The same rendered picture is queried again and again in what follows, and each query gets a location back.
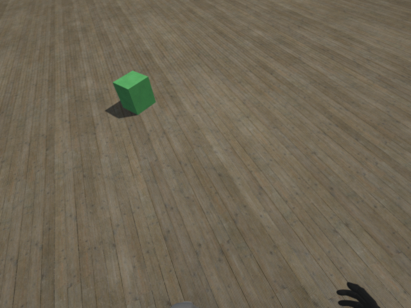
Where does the right robot hand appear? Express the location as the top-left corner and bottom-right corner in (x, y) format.
(337, 282), (380, 308)

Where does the carton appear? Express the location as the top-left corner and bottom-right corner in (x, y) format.
(113, 71), (156, 115)

